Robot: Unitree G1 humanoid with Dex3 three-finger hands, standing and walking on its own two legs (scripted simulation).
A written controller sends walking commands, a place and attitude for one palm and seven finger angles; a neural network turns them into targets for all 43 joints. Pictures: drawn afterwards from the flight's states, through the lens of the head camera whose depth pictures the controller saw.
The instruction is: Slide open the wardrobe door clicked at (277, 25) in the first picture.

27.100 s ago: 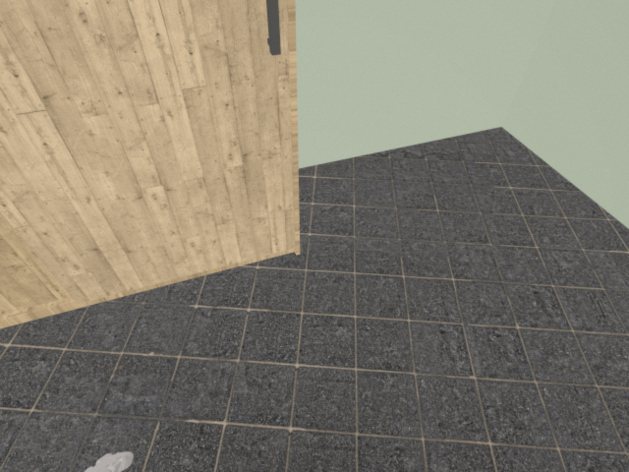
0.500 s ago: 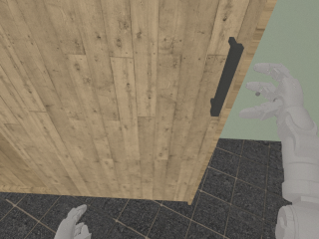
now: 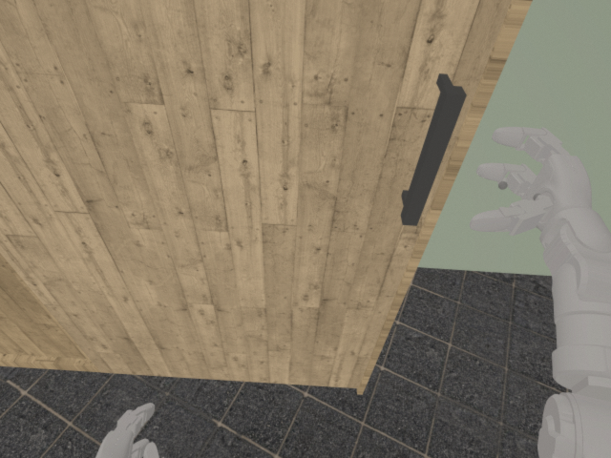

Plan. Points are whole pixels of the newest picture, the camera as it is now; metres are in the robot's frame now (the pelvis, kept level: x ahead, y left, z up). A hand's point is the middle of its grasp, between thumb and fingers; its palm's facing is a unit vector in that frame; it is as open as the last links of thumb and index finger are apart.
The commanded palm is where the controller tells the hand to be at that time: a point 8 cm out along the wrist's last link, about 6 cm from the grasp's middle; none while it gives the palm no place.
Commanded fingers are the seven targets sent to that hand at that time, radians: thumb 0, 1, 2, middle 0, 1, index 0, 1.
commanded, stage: move the hooked fingers beside the handle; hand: right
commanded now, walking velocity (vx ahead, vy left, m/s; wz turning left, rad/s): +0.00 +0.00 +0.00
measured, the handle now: (425, 155) +0.47 -0.11 +0.19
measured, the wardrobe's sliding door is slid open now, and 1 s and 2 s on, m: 0.00 0.00 0.00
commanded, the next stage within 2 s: feel for the door with the fingertips in 0.20 s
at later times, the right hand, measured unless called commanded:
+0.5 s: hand (483, 188) +0.41 -0.17 +0.19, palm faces -0.01 +1.00 +0.01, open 14.0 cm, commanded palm +0.38 -0.22 +0.20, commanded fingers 0.00 0.50 -0.30 0.30 1.20 0.30 1.20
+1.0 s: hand (457, 173) +0.43 -0.14 +0.20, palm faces +0.00 +1.00 +0.01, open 14.0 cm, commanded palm +0.40 -0.19 +0.20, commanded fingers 0.00 0.50 -0.30 0.30 1.20 0.30 1.20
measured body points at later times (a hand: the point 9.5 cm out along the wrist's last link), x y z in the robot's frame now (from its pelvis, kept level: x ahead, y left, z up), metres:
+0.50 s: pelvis +0.00 -0.01 +0.00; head -0.01 +0.01 +0.45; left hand +0.12 +0.25 -0.10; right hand +0.40 -0.22 +0.20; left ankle -0.03 +0.11 -0.74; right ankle -0.01 -0.12 -0.74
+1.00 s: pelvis +0.00 +0.00 +0.00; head -0.01 +0.01 +0.45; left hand +0.12 +0.25 -0.10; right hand +0.42 -0.19 +0.20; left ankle -0.03 +0.11 -0.74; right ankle -0.01 -0.12 -0.74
